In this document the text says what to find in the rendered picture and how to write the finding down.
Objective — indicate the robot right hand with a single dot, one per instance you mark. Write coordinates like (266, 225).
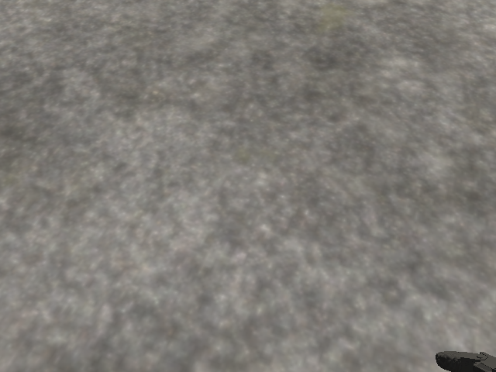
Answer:
(466, 362)

